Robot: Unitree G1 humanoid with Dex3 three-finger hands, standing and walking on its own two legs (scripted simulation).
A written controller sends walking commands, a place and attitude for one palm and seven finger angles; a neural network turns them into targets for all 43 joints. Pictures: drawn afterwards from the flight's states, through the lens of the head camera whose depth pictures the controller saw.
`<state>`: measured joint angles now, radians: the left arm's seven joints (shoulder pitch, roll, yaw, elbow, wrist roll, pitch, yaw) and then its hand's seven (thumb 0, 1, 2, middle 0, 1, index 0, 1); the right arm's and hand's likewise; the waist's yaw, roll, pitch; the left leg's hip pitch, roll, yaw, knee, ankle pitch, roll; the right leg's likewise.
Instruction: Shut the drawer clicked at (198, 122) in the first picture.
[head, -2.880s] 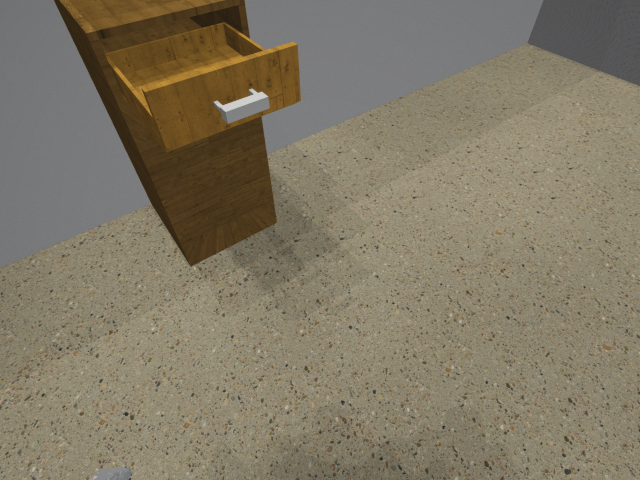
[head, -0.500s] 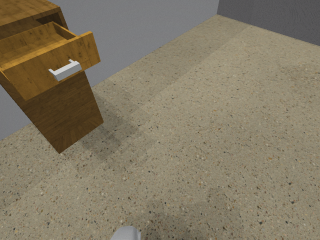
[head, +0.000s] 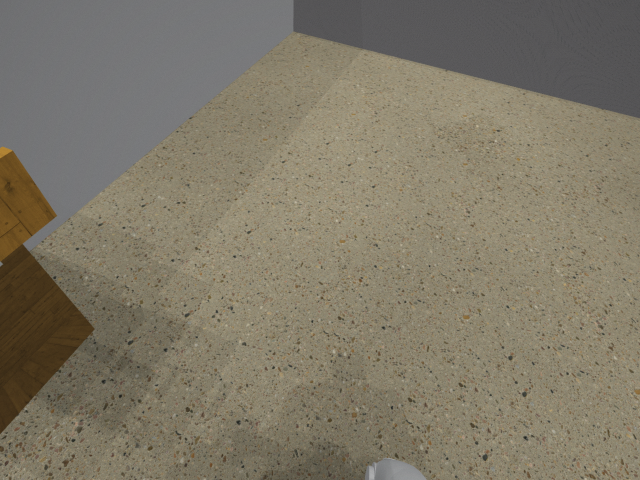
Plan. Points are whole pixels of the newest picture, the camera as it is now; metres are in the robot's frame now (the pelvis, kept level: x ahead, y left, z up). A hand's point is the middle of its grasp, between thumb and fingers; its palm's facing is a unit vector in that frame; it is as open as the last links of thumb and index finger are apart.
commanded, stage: walk to a spot facing it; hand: left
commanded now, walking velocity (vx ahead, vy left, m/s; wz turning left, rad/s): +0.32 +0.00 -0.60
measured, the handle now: out of the picture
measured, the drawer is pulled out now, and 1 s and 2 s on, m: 0.30 0.30 0.30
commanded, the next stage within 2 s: turn to face it in 0.82 s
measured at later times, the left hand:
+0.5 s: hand (271, 340) +0.36 +0.11 -0.16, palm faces -0.29 -0.94 -0.20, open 7.3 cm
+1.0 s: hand (301, 256) +0.55 +0.08 -0.17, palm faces -0.52 -0.84 -0.17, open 7.4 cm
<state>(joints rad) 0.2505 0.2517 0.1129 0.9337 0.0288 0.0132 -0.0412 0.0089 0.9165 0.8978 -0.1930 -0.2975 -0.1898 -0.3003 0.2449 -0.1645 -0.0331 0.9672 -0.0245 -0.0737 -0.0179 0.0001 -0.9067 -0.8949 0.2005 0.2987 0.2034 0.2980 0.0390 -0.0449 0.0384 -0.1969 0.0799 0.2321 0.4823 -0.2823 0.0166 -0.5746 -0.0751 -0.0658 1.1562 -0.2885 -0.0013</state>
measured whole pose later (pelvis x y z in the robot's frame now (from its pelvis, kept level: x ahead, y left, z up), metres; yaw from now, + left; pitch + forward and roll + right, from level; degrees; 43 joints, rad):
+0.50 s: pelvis +0.21 -0.04 +0.00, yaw -16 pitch +0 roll -1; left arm 0.19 0.19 0.05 0.94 0.02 -0.03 -0.02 0.00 0.92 0.90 -0.20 -0.30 -0.20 -0.30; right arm 0.23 -0.19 -0.04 0.93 -0.02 -0.02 0.00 0.01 -0.91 -0.90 0.20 0.30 0.20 0.30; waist -0.05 0.01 0.06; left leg -0.55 0.17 0.06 1.01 -0.30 -0.09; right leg -0.25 0.04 -0.04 0.50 -0.25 -0.05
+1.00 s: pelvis +0.38 -0.04 +0.00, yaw -34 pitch +1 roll -2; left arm 0.19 0.22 0.09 0.94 0.02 0.06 -0.03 0.01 0.91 0.90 -0.19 -0.30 -0.19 -0.30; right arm 0.26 -0.18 -0.04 0.97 -0.02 -0.03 -0.03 -0.01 -0.92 -0.89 0.20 0.30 0.20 0.30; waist -0.02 -0.03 0.07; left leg -0.15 0.14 0.33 0.48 -0.32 0.01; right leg -0.50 -0.07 -0.09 0.92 -0.32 0.05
